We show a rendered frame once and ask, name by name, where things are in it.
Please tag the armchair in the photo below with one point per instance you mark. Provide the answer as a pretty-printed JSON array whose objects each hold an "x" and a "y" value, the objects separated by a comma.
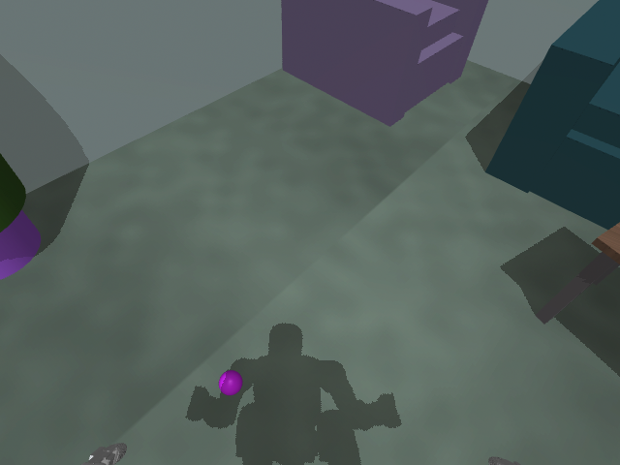
[{"x": 381, "y": 57}]

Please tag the left robot hand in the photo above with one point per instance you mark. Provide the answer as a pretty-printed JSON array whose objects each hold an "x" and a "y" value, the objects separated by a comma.
[{"x": 107, "y": 456}]

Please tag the sofa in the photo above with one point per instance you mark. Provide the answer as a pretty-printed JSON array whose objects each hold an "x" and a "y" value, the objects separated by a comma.
[{"x": 563, "y": 144}]

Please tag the potted plant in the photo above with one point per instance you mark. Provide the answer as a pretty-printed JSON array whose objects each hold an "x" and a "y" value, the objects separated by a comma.
[{"x": 19, "y": 238}]

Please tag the ball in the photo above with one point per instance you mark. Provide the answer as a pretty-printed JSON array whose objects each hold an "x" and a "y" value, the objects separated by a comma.
[{"x": 230, "y": 382}]

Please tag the coffee table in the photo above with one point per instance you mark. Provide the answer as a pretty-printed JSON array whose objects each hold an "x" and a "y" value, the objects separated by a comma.
[{"x": 595, "y": 272}]

